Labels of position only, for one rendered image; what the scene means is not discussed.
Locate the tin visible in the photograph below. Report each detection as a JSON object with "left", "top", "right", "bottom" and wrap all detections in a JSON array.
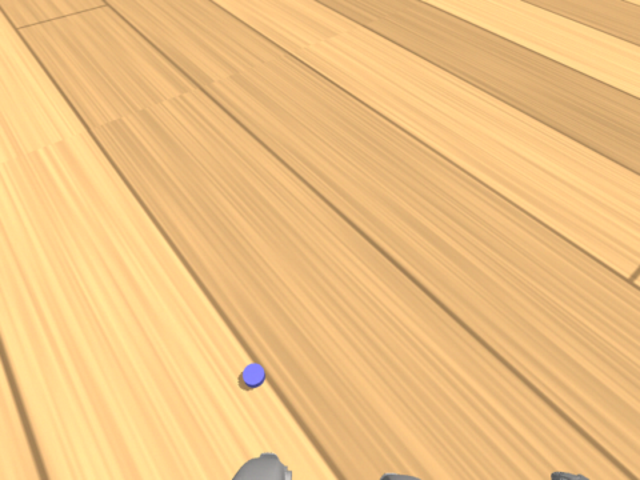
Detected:
[{"left": 243, "top": 363, "right": 265, "bottom": 388}]

